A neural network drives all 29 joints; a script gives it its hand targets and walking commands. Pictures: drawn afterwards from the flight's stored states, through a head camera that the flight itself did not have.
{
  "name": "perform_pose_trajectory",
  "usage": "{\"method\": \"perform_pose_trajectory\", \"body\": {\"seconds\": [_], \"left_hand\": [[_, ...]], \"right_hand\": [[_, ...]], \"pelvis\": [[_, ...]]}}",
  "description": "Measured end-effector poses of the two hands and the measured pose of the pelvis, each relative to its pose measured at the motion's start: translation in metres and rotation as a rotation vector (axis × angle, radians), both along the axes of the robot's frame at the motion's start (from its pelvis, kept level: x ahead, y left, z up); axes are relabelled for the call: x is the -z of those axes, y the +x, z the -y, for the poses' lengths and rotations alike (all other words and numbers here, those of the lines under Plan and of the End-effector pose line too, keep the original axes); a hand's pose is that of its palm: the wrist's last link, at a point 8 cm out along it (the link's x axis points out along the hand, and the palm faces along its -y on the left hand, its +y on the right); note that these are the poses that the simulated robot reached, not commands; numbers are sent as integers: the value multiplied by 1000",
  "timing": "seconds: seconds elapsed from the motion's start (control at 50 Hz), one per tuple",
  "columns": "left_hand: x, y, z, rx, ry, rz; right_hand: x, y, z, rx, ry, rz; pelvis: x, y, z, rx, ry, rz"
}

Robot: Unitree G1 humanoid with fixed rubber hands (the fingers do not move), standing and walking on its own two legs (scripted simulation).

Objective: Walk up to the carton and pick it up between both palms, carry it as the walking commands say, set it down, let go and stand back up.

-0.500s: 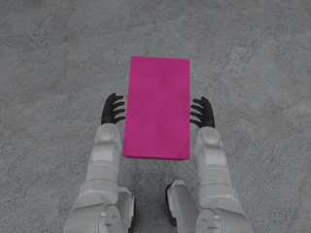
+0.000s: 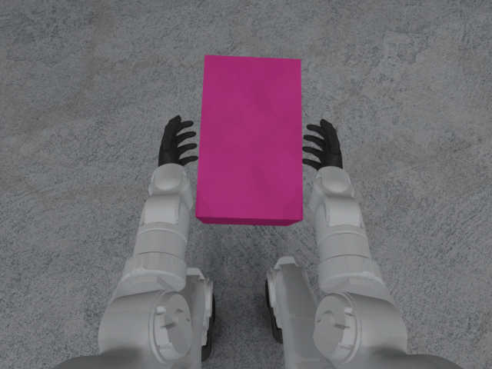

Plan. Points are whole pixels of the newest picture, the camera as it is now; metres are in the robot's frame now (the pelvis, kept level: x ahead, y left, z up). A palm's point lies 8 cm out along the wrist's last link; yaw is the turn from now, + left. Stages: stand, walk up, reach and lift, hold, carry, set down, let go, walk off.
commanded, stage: set down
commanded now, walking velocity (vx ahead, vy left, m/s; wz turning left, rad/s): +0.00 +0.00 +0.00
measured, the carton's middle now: (249, 147) +0.49 -0.04 -0.15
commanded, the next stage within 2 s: none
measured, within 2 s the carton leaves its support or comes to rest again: neither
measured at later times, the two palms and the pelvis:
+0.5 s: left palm (181, 168) +0.46 +0.09 -0.15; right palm (312, 168) +0.44 -0.17 -0.15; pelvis -0.01 +0.00 -0.07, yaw +1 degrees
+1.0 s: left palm (190, 170) +0.48 +0.09 -0.23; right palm (305, 169) +0.47 -0.17 -0.24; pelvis -0.03 -0.01 -0.13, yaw +2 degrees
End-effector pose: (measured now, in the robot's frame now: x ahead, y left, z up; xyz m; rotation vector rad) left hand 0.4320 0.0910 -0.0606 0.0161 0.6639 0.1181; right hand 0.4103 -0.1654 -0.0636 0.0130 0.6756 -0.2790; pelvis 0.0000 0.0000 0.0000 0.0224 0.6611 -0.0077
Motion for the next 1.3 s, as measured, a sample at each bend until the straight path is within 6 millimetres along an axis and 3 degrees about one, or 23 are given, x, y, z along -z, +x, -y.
{"method": "perform_pose_trajectory", "body": {"seconds": [0.78, 1.3], "left_hand": [[134, 37, 2, -24, 9, 4], [224, 64, 3, 4, 2, -20]], "right_hand": [[139, 46, 4, -58, -13, -17], [229, 74, 9, -105, -6, -44]], "pelvis": [[109, -23, 5, -12, 15, -108], [164, -29, 8, -15, 20, -108]]}}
